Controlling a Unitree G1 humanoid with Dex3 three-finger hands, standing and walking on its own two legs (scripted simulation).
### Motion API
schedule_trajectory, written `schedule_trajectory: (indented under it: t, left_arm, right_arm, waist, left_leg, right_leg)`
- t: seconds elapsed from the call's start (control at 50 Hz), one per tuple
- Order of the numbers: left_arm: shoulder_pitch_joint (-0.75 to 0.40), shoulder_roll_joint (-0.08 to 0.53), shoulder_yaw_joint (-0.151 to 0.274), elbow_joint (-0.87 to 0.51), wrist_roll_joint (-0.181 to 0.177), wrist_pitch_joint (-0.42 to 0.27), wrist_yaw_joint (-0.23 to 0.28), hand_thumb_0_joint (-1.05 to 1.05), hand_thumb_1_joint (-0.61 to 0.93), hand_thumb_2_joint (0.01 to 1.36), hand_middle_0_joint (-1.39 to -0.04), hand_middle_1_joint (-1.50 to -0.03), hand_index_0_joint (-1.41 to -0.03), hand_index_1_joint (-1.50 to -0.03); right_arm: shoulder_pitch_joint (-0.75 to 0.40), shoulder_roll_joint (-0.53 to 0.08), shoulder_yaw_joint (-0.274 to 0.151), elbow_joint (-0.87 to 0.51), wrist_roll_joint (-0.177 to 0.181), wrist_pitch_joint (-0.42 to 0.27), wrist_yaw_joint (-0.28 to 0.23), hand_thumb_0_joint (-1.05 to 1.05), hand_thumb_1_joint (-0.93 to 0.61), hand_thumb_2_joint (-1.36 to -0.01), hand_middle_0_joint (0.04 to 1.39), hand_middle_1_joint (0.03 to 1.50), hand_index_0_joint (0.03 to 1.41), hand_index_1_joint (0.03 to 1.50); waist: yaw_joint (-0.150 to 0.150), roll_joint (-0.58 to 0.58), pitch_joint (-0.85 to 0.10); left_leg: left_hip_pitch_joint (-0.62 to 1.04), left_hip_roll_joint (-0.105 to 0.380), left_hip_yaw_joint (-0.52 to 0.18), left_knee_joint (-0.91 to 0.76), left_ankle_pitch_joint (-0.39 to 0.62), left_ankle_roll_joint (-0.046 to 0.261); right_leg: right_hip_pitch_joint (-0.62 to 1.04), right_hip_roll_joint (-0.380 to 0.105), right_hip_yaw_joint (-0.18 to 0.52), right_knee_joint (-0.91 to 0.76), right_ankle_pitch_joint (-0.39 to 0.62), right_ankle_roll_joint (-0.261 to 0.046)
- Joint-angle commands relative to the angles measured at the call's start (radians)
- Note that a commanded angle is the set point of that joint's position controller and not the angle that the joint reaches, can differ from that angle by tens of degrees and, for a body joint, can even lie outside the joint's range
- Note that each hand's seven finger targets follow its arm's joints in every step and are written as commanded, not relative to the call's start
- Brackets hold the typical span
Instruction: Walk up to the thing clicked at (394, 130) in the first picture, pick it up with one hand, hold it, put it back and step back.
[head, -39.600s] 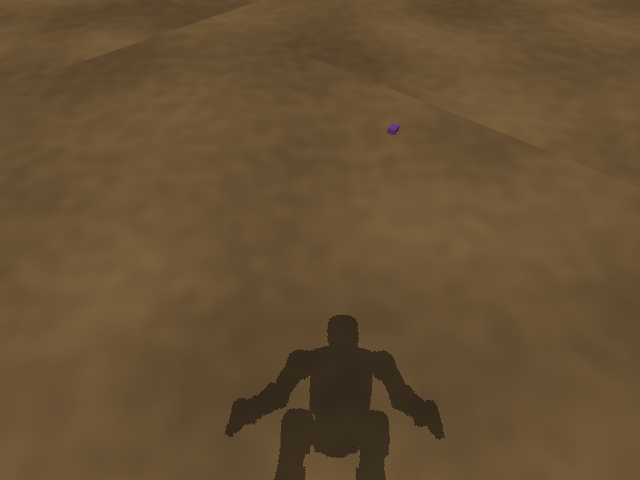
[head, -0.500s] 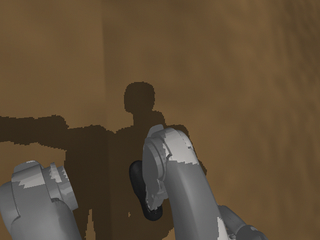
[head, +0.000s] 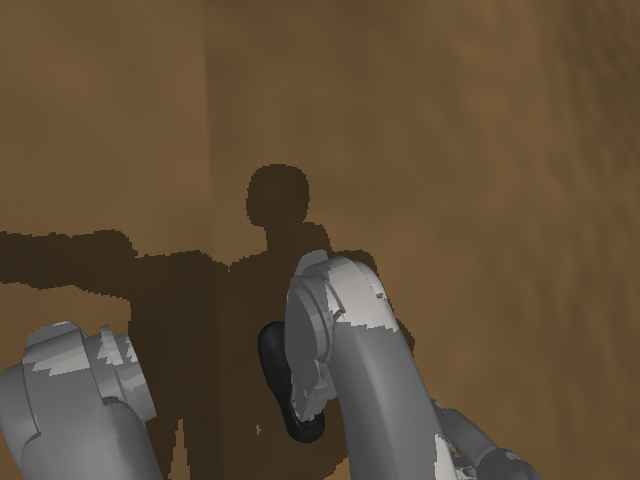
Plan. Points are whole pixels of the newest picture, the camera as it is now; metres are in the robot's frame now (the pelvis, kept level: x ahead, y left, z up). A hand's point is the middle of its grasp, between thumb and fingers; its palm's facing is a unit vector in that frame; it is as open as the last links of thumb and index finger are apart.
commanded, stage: withdraw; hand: left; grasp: from above
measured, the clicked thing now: out of the picture +0.44 +0.38 -0.28
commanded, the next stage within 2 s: home in 1.00 s
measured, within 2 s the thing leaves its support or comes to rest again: neither
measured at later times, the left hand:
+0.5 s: hand out of the picture +0.46 +0.43 -0.12, palm faces -0.26 -0.08 -0.96, open 13.2 cm
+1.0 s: hand out of the picture +0.42 +0.37 -0.11, palm faces -0.33 -0.12 -0.93, open 12.5 cm
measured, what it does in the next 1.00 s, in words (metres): stands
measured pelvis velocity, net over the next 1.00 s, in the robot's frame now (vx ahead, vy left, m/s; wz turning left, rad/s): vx -0.01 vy -0.01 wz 0.09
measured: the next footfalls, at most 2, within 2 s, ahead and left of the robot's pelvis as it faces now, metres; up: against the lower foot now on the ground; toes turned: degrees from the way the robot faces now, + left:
none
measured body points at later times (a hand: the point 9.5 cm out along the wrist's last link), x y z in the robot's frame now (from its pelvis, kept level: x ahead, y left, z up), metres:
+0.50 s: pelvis +0.00 +0.00 +0.02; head +0.23 +0.13 +0.38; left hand +0.46 +0.43 -0.06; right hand +0.10 -0.26 -0.06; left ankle +0.06 +0.12 -0.26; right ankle +0.12 -0.13 -0.26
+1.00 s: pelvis -0.01 -0.01 +0.02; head +0.20 +0.13 +0.40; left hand +0.43 +0.38 -0.06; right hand +0.10 -0.29 -0.05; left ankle +0.06 +0.12 -0.26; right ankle +0.12 -0.13 -0.26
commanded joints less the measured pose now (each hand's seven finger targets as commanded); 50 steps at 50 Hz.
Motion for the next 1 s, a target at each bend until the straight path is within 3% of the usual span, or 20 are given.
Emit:
schedule_trajectory:
  t: [0.0, 0.12, 0.18, 0.22, 0.26, 0.3, 0.32, 0.34, 0.38, 0.42, 0.5, 0.56, 0.62, 0.68, 0.74, 0.8, 0.84, 0.88, 0.94, 0.98]
  left_arm:
    - [-0.204, 0.236, 0.003, -0.118, -0.017, 0.001, 0.026, 0.000, -0.289, 0.806, -0.218, -0.866, -0.234, -0.848]
    - [-0.231, 0.294, 0.040, -0.160, -0.020, -0.007, 0.030, 0.000, -0.324, 0.839, -0.218, -0.871, -0.234, -0.854]
    - [-0.252, 0.329, 0.075, -0.238, -0.014, 0.000, 0.040, 0.000, -0.322, 0.837, -0.222, -0.862, -0.236, -0.848]
    - [-0.303, 0.268, 0.040, -0.305, -0.027, 0.011, 0.042, 0.000, -0.336, 0.847, -0.207, -0.872, -0.220, -0.857]
    - [-0.285, 0.294, 0.087, -0.324, -0.031, 0.043, 0.045, 0.000, -0.347, 0.858, -0.199, -0.878, -0.211, -0.865]
    - [-0.266, 0.279, 0.116, -0.389, -0.061, 0.072, 0.040, 0.000, -0.350, 0.857, -0.204, -0.864, -0.212, -0.855]
    - [-0.242, 0.244, 0.095, -0.369, -0.072, 0.097, 0.026, 0.000, -0.349, 0.857, -0.206, -0.859, -0.213, -0.852]
    - [-0.239, 0.225, 0.101, -0.409, -0.085, 0.118, 0.011, 0.000, -0.358, 0.867, -0.190, -0.871, -0.198, -0.862]
    - [-0.246, 0.188, 0.075, -0.444, -0.112, 0.164, -0.037, 0.000, -0.371, 0.879, -0.186, -0.876, -0.191, -0.870]
    - [-0.217, 0.123, 0.041, -0.437, -0.145, 0.207, -0.107, 0.000, -0.374, 0.882, -0.186, -0.879, -0.190, -0.873]
    - [-0.228, 0.017, -0.048, -0.468, -0.202, 0.236, -0.294, 0.000, -0.371, 0.885, -0.192, -0.880, -0.194, -0.877]
    - [-0.165, -0.040, -0.100, -0.465, -0.237, 0.224, -0.434, 0.000, -0.335, 0.862, -0.237, -0.841, -0.233, -0.845]
    - [-0.135, 0.016, -0.069, -0.527, -0.262, 0.172, -0.530, 0.000, -0.252, 0.804, -0.299, -0.785, -0.299, -0.786]
    - [-0.146, 0.063, -0.014, -0.570, -0.306, 0.067, -0.571, 0.000, -0.229, 0.787, -0.313, -0.766, -0.314, -0.765]
    - [-0.180, 0.139, 0.071, -0.636, -0.304, -0.078, -0.534, 0.000, -0.259, 0.801, -0.292, -0.777, -0.293, -0.776]
    - [-0.250, 0.180, 0.098, -0.675, -0.208, -0.178, -0.422, 0.000, -0.258, 0.787, -0.303, -0.756, -0.303, -0.756]
    - [-0.254, 0.106, 0.065, -0.611, -0.156, -0.179, -0.311, 0.000, -0.251, 0.780, -0.294, -0.761, -0.300, -0.754]
    - [-0.279, 0.081, 0.052, -0.592, -0.108, -0.154, -0.203, 0.000, -0.233, 0.765, -0.305, -0.745, -0.311, -0.737]
    - [-0.355, 0.041, 0.017, -0.490, -0.040, -0.071, -0.101, 0.000, -0.179, 0.728, -0.357, -0.692, -0.361, -0.687]
    - [-0.432, 0.047, -0.005, -0.429, -0.019, -0.008, -0.058, 0.000, -0.168, 0.724, -0.366, -0.680, -0.368, -0.678]
  right_arm:
    - [0.156, -0.316, -0.100, 0.002, 0.005, 0.000, -0.010, 0.000, -0.885, -0.895, 0.201, 0.301, 0.201, 0.301]
    - [0.171, -0.338, -0.109, 0.002, 0.005, 0.012, -0.016, 0.000, -0.897, -0.896, 0.201, 0.300, 0.201, 0.300]
    - [0.181, -0.333, -0.120, -0.001, 0.003, 0.016, -0.016, 0.000, -0.895, -0.896, 0.201, 0.300, 0.201, 0.300]
    - [0.181, -0.316, -0.127, 0.010, 0.008, 0.009, -0.007, 0.000, -0.894, -0.896, 0.201, 0.300, 0.201, 0.300]
    - [0.188, -0.328, -0.151, -0.007, 0.013, 0.000, -0.002, 0.000, -0.894, -0.896, 0.201, 0.300, 0.201, 0.300]
    - [0.199, -0.313, -0.176, 0.007, 0.027, 0.003, 0.007, 0.000, -0.895, -0.898, 0.201, 0.300, 0.200, 0.300]
    - [0.199, -0.301, -0.189, 0.011, 0.034, 0.001, 0.013, 0.000, -0.895, -0.898, 0.201, 0.300, 0.200, 0.300]
    - [0.207, -0.298, -0.199, 0.013, 0.038, 0.006, 0.017, 0.000, -0.891, -0.896, 0.201, 0.300, 0.200, 0.300]
    - [0.208, -0.286, -0.224, 0.013, 0.066, 0.019, 0.024, 0.000, -0.892, -0.898, 0.201, 0.300, 0.200, 0.300]
    - [0.233, -0.275, -0.247, 0.020, 0.084, 0.036, 0.031, 0.000, -0.894, -0.898, 0.200, 0.300, 0.200, 0.300]
    - [0.274, -0.273, -0.277, 0.013, 0.129, 0.095, 0.016, 0.000, -0.897, -0.899, 0.200, 0.300, 0.200, 0.300]
    - [0.287, -0.284, -0.286, 0.009, 0.154, 0.131, -0.024, 0.000, -0.900, -0.901, 0.200, 0.300, 0.200, 0.300]
    - [0.298, -0.278, -0.276, 0.005, 0.156, 0.158, -0.062, 0.000, -0.897, -0.900, 0.200, 0.300, 0.200, 0.300]
    - [0.280, -0.251, -0.250, -0.009, 0.150, 0.173, -0.092, 0.000, -0.893, -0.898, 0.200, 0.300, 0.200, 0.300]
    - [0.247, -0.242, -0.238, -0.016, 0.129, 0.177, -0.111, 0.000, -0.897, -0.899, 0.200, 0.300, 0.200, 0.300]
    - [0.202, -0.228, -0.226, -0.007, 0.111, 0.192, -0.112, 0.000, -0.897, -0.898, 0.200, 0.300, 0.200, 0.300]
    - [0.192, -0.234, -0.226, 0.007, 0.097, 0.200, -0.100, 0.000, -0.892, -0.895, 0.200, 0.300, 0.200, 0.300]
    - [0.188, -0.242, -0.238, 0.016, 0.095, 0.203, -0.088, 0.000, -0.890, -0.893, 0.200, 0.300, 0.200, 0.300]
    - [0.219, -0.241, -0.253, 0.046, 0.090, 0.189, -0.087, 0.000, -0.893, -0.894, 0.200, 0.300, 0.200, 0.300]
    - [0.229, -0.240, -0.251, 0.055, 0.092, 0.178, -0.088, 0.000, -0.891, -0.894, 0.200, 0.300, 0.200, 0.300]
  waist:
    - [-0.038, 0.574, -0.627]
    - [-0.028, 0.600, -0.651]
    - [-0.004, 0.666, -0.721]
    - [-0.004, 0.690, -0.718]
    - [0.010, 0.716, -0.754]
    - [0.062, 0.778, -0.820]
    - [0.068, 0.775, -0.802]
    - [0.081, 0.771, -0.830]
    - [0.105, 0.768, -0.849]
    - [0.113, 0.712, -0.811]
    - [0.059, 0.531, -0.748]
    - [0.055, 0.391, -0.650]
    - [0.077, 0.322, -0.671]
    - [0.089, 0.283, -0.712]
    - [0.120, 0.358, -0.776]
    - [0.142, 0.514, -0.897]
    - [0.111, 0.576, -0.846]
    - [0.096, 0.623, -0.834]
    - [0.062, 0.629, -0.796]
    - [0.057, 0.629, -0.785]
  left_leg:
    - [0.542, 0.031, 0.100, -0.287, 0.299, -0.013]
    - [0.544, 0.028, 0.098, -0.299, 0.307, -0.013]
    - [0.605, 0.030, 0.099, -0.314, 0.320, -0.018]
    - [0.606, 0.029, 0.104, -0.317, 0.301, -0.022]
    - [0.639, 0.029, 0.105, -0.330, 0.310, -0.024]
    - [0.665, 0.024, 0.105, -0.367, 0.327, -0.034]
    - [0.658, 0.023, 0.113, -0.366, 0.321, -0.033]
    - [0.656, 0.020, 0.118, -0.377, 0.334, -0.032]
    - [0.639, 0.014, 0.133, -0.405, 0.311, -0.027]
    - [0.595, 0.008, 0.144, -0.426, 0.287, -0.018]
    - [0.535, -0.002, 0.138, -0.467, 0.232, 0.009]
    - [0.477, -0.012, 0.140, -0.483, 0.188, 0.021]
    - [0.472, -0.020, 0.156, -0.463, 0.221, 0.026]
    - [0.444, -0.023, 0.168, -0.424, 0.225, 0.033]
    - [0.505, -0.022, 0.174, -0.402, 0.247, 0.016]
    - [0.652, -0.012, 0.176, -0.403, 0.283, -0.004]
    - [0.687, -0.011, 0.162, -0.419, 0.287, -0.011]
    - [0.702, -0.012, 0.154, -0.447, 0.259, -0.013]
    - [0.683, -0.006, 0.155, -0.492, 0.171, -0.011]
    - [0.637, -0.007, 0.160, -0.499, 0.111, -0.007]
  right_leg:
    - [0.315, 0.032, -0.137, -0.153, 0.277, -0.081]
    - [0.323, 0.028, -0.140, -0.159, 0.275, -0.087]
    - [0.322, 0.026, -0.136, -0.151, 0.279, -0.090]
    - [0.290, 0.022, -0.135, -0.144, 0.272, -0.092]
    - [0.273, 0.018, -0.130, -0.146, 0.275, -0.091]
    - [0.259, 0.013, -0.129, -0.141, 0.279, -0.101]
    - [0.233, 0.013, -0.120, -0.145, 0.273, -0.102]
    - [0.241, 0.012, -0.116, -0.158, 0.280, -0.102]
    - [0.223, 0.010, -0.097, -0.178, 0.259, -0.110]
    - [0.224, 0.005, -0.081, -0.210, 0.236, -0.108]
    - [0.282, 0.000, -0.058, -0.285, 0.203, -0.103]
    - [0.304, -0.007, -0.049, -0.345, 0.158, -0.111]
    - [0.381, -0.017, -0.024, -0.369, 0.169, -0.113]
    - [0.425, -0.018, -0.013, -0.369, 0.163, -0.109]
    - [0.422, -0.020, -0.016, -0.356, 0.162, -0.113]
    - [0.356, -0.011, -0.028, -0.293, 0.189, -0.112]
    - [0.280, -0.009, -0.049, -0.263, 0.188, -0.110]
    - [0.220, -0.009, -0.068, -0.244, 0.177, -0.113]
    - [0.159, -0.012, -0.079, -0.254, 0.139, -0.111]
    - [0.142, -0.011, -0.077, -0.265, 0.112, -0.112]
